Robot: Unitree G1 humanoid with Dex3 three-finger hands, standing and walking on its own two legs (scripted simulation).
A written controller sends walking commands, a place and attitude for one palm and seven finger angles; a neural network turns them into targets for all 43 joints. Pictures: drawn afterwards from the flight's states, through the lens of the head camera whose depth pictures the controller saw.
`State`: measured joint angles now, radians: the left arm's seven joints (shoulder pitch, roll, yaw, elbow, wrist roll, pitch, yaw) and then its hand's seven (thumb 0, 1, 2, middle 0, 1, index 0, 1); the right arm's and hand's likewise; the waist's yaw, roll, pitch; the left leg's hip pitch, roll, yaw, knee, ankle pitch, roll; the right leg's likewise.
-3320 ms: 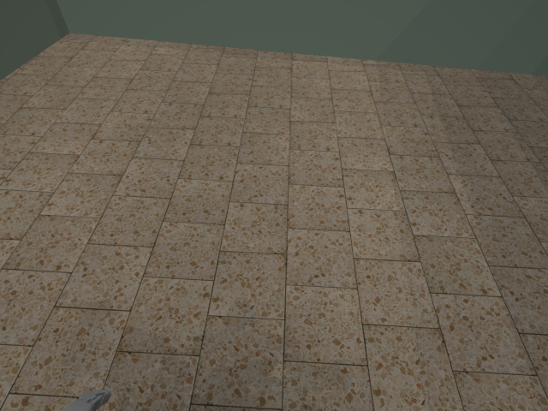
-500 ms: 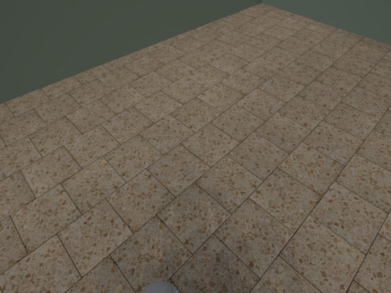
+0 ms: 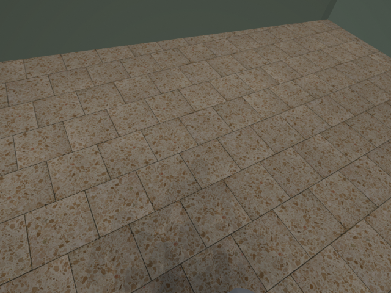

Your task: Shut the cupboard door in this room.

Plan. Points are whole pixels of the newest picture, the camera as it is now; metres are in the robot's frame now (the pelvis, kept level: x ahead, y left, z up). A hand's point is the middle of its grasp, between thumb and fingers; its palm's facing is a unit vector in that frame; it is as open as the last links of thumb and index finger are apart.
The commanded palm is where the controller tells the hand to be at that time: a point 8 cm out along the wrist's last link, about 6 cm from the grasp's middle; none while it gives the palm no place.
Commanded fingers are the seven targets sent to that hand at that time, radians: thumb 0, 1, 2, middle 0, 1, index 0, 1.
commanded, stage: turn or walk to find it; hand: left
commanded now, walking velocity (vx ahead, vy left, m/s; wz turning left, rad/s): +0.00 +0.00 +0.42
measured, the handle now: out of the picture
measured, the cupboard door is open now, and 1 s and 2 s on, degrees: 87 87 87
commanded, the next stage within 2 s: none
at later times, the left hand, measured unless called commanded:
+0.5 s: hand out of the picture +0.03 +0.14 -0.14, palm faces +0.22 -0.93 -0.28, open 7.4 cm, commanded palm none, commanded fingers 0.00 0.90 0.90 -0.20 -0.30 -0.20 -0.30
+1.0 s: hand out of the picture -0.11 +0.20 -0.18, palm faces +0.47 -0.85 -0.24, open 7.4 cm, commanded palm none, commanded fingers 0.00 0.90 0.90 -0.20 -0.30 -0.20 -0.30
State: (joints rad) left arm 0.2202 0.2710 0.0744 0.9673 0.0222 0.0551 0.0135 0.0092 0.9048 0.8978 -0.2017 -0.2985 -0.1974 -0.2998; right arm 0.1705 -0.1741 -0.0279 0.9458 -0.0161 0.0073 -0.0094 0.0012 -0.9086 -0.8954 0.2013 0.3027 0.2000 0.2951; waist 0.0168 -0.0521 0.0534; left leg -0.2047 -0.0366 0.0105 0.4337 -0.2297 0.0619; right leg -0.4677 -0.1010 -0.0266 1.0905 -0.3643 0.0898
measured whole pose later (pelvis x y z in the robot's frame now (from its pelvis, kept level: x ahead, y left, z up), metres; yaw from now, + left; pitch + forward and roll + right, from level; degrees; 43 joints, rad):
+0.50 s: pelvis -0.02 -0.06 +0.00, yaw +14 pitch -1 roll +2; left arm 0.20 0.16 0.03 0.91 0.02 0.01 0.03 0.01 0.90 0.90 -0.21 -0.30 -0.20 -0.30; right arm 0.28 -0.25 -0.09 1.00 -0.03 0.07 0.02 0.00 -0.91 -0.90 0.20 0.30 0.20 0.29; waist -0.04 0.04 0.05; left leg -0.50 -0.01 -0.04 1.14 -0.34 -0.06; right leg -0.19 -0.06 -0.14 0.47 -0.28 -0.04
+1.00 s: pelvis -0.05 -0.01 +0.00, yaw +25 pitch +0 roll -1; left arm 0.23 0.26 0.07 0.98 0.02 0.06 0.01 0.01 0.91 0.90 -0.20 -0.30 -0.20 -0.30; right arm 0.14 -0.19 -0.03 0.94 -0.02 0.01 -0.01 0.00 -0.91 -0.90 0.20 0.30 0.20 0.29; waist 0.02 -0.04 0.06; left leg -0.22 -0.02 0.03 0.47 -0.25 0.05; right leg -0.45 -0.11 -0.04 1.08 -0.40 0.08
